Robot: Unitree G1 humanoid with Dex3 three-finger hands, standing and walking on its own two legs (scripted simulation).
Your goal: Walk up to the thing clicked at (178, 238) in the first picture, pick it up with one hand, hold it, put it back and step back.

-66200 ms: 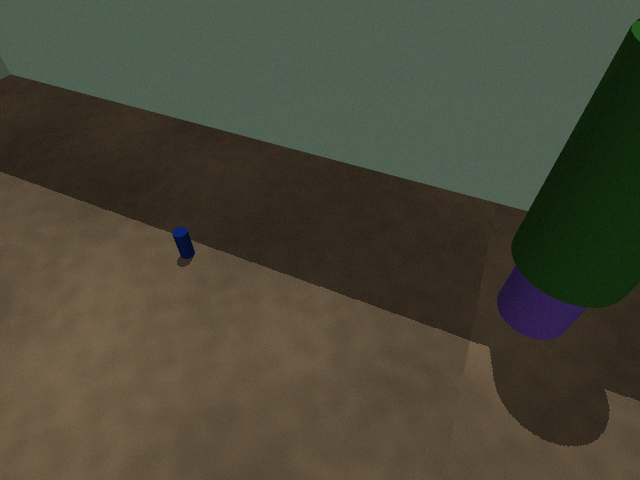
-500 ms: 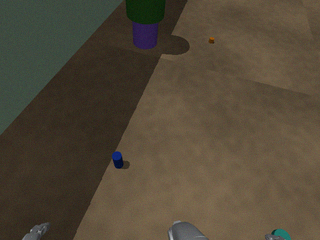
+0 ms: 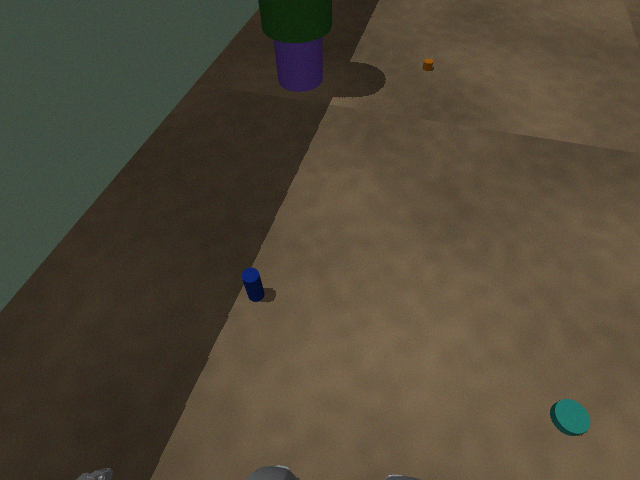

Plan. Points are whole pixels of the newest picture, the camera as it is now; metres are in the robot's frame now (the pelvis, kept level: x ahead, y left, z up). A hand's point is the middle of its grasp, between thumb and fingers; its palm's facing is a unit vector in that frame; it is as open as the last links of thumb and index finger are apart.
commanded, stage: step back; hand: left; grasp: from above
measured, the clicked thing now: (253, 285) +0.78 +0.25 -0.69
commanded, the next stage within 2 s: stand in 1.62 s
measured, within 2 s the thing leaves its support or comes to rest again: neither
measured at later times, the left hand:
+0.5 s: hand out of the picture -0.11 +0.25 -0.16, palm faces -0.04 -0.92 -0.40, open 7.4 cm
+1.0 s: hand out of the picture -0.20 +0.25 -0.14, palm faces +0.05 -0.92 -0.38, open 7.4 cm
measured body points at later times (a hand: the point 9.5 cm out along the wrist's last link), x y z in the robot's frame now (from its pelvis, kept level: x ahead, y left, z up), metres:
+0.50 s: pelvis -0.19 -0.02 -0.01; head -0.15 -0.03 +0.43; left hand -0.11 +0.29 -0.13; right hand -0.06 -0.34 -0.12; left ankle -0.06 +0.11 -0.72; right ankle -0.22 -0.14 -0.73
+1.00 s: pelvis -0.24 -0.03 +0.00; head -0.24 -0.02 +0.45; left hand -0.20 +0.30 -0.11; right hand -0.18 -0.34 -0.12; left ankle -0.24 +0.10 -0.73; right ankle -0.21 -0.15 -0.71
